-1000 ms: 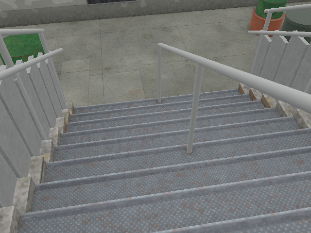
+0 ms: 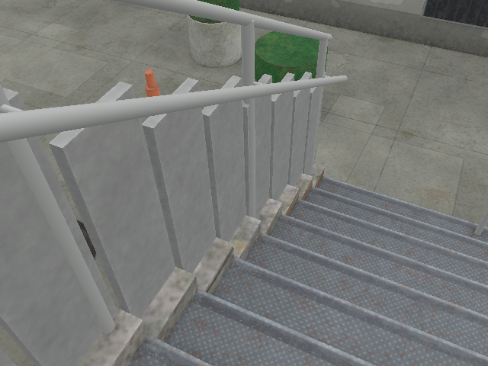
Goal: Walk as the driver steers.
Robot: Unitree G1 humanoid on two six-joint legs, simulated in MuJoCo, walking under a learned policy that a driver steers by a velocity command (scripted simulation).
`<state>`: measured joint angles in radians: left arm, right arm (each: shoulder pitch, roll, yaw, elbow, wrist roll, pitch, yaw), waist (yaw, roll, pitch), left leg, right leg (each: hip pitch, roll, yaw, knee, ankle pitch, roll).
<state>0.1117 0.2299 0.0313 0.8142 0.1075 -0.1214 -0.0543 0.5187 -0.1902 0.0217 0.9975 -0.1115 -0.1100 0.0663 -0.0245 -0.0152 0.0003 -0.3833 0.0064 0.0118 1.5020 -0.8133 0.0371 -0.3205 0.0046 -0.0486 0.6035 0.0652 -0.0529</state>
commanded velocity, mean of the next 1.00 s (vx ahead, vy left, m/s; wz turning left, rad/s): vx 0.42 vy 0.00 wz -0.51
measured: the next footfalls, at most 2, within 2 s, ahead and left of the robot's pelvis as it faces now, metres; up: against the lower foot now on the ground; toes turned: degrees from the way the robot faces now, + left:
left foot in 0.44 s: +0.44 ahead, +0.12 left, -0.17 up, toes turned -12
right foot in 1.08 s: +0.51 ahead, -0.31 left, -0.34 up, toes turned -49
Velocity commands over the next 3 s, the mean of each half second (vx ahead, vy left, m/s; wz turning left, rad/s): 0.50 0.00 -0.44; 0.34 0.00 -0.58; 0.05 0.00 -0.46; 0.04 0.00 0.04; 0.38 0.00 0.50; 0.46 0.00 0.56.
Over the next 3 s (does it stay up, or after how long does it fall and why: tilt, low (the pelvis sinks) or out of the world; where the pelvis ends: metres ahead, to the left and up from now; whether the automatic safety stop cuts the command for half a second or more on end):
stays up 1.08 -0.44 -0.69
